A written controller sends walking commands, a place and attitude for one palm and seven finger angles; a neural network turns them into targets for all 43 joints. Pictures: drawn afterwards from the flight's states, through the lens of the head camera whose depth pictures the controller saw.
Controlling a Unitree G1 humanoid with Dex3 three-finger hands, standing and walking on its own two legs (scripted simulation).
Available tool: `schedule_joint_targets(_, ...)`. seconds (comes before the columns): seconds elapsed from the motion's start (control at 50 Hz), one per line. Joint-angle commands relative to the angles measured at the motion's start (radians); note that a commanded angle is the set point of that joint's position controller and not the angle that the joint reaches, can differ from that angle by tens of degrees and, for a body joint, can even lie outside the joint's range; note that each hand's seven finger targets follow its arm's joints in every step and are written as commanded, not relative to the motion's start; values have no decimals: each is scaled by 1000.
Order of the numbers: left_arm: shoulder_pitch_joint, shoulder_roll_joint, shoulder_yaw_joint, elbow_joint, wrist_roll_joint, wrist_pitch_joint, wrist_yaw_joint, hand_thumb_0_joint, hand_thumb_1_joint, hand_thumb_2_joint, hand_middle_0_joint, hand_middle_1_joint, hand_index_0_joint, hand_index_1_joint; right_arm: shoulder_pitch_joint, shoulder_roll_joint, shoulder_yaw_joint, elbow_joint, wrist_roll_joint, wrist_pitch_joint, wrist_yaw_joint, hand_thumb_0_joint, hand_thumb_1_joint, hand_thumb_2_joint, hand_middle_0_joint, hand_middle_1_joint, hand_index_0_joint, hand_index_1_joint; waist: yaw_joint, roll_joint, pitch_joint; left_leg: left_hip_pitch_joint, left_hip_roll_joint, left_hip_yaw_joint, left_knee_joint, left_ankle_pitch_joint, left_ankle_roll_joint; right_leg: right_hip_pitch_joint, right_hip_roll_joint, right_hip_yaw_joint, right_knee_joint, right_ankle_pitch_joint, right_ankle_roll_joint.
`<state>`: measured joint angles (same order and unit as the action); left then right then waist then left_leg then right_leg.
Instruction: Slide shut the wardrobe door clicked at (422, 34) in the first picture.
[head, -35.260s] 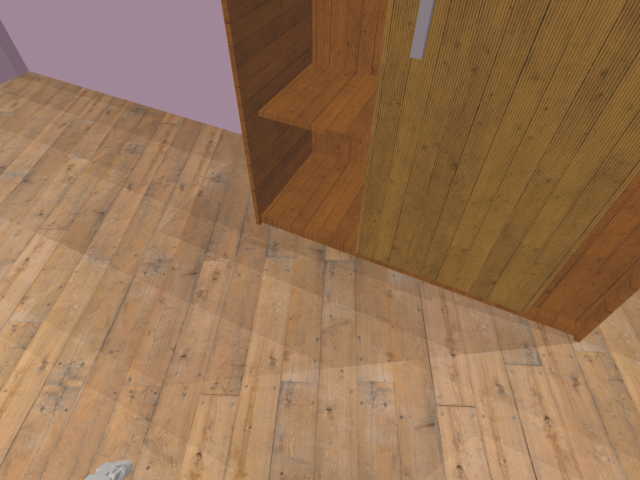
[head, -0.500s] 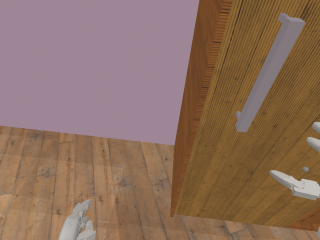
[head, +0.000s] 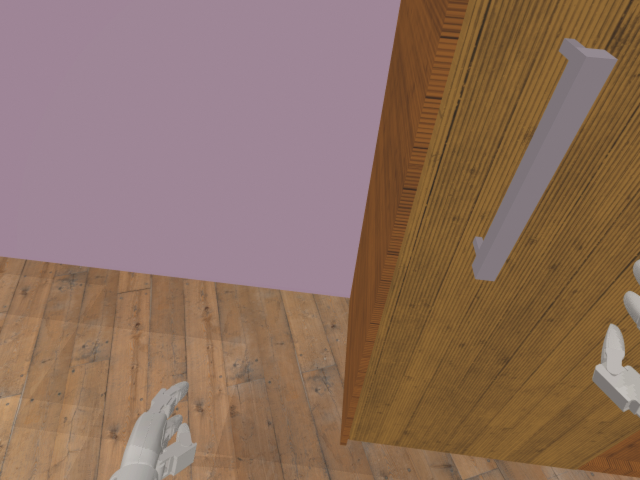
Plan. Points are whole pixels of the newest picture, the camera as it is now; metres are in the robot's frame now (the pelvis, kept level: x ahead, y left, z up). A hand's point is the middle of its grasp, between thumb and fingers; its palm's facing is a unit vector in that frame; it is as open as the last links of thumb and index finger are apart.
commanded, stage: draw the hand back to the body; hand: right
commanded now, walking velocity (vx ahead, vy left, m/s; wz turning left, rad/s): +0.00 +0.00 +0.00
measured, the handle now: (520, 176) +0.38 -0.23 +0.24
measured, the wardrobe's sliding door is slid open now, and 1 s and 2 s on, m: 0.00 0.00 0.00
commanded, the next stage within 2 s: step back with the hand held close in 0.24 s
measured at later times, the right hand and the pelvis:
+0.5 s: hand (621, 366) +0.18 -0.27 +0.17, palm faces +0.47 +0.79 -0.39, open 7.4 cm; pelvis -0.01 +0.00 +0.00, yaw +0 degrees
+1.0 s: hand out of the picture +0.11 -0.30 +0.15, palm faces +0.46 +0.77 -0.44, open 7.4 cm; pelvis -0.09 -0.03 -0.01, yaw -1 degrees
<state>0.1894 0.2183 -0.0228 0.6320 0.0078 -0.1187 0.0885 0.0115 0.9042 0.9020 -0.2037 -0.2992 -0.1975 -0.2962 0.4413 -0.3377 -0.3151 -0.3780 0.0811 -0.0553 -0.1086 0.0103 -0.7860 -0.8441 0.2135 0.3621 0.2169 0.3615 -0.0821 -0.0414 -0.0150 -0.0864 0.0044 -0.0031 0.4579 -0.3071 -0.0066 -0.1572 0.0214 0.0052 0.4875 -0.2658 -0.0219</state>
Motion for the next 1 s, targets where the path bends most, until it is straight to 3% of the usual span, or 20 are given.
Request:
schedule_joint_targets(0.0,-131,100,34,-157,-5,-53,7,0,900,900,-200,-300,-200,-300,-145,-187,-109,-231,-4,-66,-15,0,-900,-900,200,300,200,300,14,-41,-55,-71,6,28,-67,238,23,76,-37,12,-71,250,0)
schedule_joint_targets(0.12,-135,100,34,-156,-3,-49,4,0,900,900,-200,-300,-200,-300,-125,-188,-113,-222,-1,-61,-12,0,-900,-900,200,300,200,300,10,2,-57,-51,3,27,-76,247,24,64,-36,14,-76,254,1)
schedule_joint_targets(0.18,-140,98,32,-155,-2,-48,3,0,900,900,-200,-300,-200,-300,-122,-192,-118,-219,-3,-64,-12,0,-900,-900,200,300,200,300,6,-26,-53,-55,5,27,-77,245,23,68,-35,10,-79,246,0)
schedule_joint_targets(0.32,-143,99,35,-152,-2,-46,7,0,900,900,-200,-300,-200,-300,-122,-195,-124,-201,2,-68,-8,0,-900,-900,200,300,200,300,7,9,-33,-56,4,21,-103,205,20,54,-33,4,-86,199,-4)
schedule_joint_targets(0.34,-149,104,37,-155,-4,-48,10,0,900,900,-200,-300,-200,-300,-176,-243,-166,-242,3,-74,-14,0,-900,-900,200,300,200,300,5,-1,-59,-51,5,16,-107,199,20,67,-32,5,-85,195,-6)
schedule_joint_targets(0.36,-133,117,32,-187,-8,-29,1,0,900,900,-200,-300,-200,-300,-292,-358,-283,-321,-10,-128,-24,0,-900,-900,200,300,200,300,43,-2,40,-144,54,-86,-186,249,19,-9,-38,26,-36,142,-29)
schedule_joint_targets(0.38,-129,100,28,-152,-1,-15,-1,0,900,900,-200,-300,-200,-300,-166,-262,-214,-190,-13,-134,-13,0,-900,-900,200,300,200,300,54,63,36,-164,81,-94,-194,249,25,-6,-30,37,-5,134,-28)
schedule_joint_targets(0.4,-126,102,32,-158,3,-1,-6,0,900,900,-200,-300,-200,-300,-92,-217,-174,-160,-21,-137,-7,0,-900,-900,200,300,200,300,52,76,27,-175,93,-100,-192,267,27,-7,-34,34,12,148,-27)
schedule_joint_targets(0.46,-112,112,47,-182,2,29,-11,0,900,900,-200,-300,-200,-300,-13,-200,-161,-178,-22,-157,-7,0,-900,-900,200,300,200,300,53,33,-64,-132,103,-78,-141,361,19,-3,-47,26,10,250,-22)
schedule_joint_targets(0.54,-114,121,56,-213,-5,57,-2,0,900,900,-200,-300,-200,-300,24,-232,-189,-243,-19,-170,-20,0,-900,-900,200,300,200,300,53,-3,-140,-98,60,-24,-78,394,-2,21,-77,39,-30,408,-23)
schedule_joint_targets(0.62,-117,126,61,-237,-9,73,8,0,900,900,-200,-300,-200,-300,40,-276,-232,-294,-14,-177,-31,0,-900,-900,200,300,200,300,50,-9,-172,-69,38,-16,-38,398,-10,-10,-91,54,-47,436,-27)
schedule_joint_targets(0.72,-110,134,64,-247,-11,68,11,0,900,900,-200,-300,-200,-300,56,-262,-230,-282,-15,-189,-38,0,-900,-900,200,300,200,300,53,-47,-120,-50,16,-24,-19,250,-10,-160,-107,91,-109,200,-39)
schedule_joint_targets(0.8,-104,143,64,-251,-12,47,10,0,900,900,-200,-300,-200,-300,42,-241,-227,-270,-34,-211,-40,0,-900,-900,200,300,200,300,58,-81,-70,16,-1,-38,32,119,-10,-367,-132,143,-188,-180,-64)
schedule_joint_targets(0.84,-98,143,66,-250,-12,36,11,0,900,900,-200,-300,-200,-300,34,-240,-234,-262,-41,-220,-39,0,-900,-900,200,300,200,300,58,-54,-62,46,1,-52,46,74,-9,-454,-134,156,-188,-293,-74)
schedule_joint_targets(0.9,-88,149,71,-246,-8,13,7,0,900,900,-200,-300,-200,-300,2,-229,-226,-278,-58,-239,-40,0,-900,-900,200,300,200,300,62,-70,-42,12,-3,-63,48,-23,-3,-498,-139,177,-181,-387,-81)
schedule_joint_targets(0.98,-71,143,73,-231,-1,-14,4,0,900,900,-200,-300,-200,-300,-12,-242,-235,-310,-63,-259,-45,0,-900,-900,200,300,200,300,67,-40,-60,-83,17,-107,2,-73,18,-429,-111,162,-110,-352,-68)
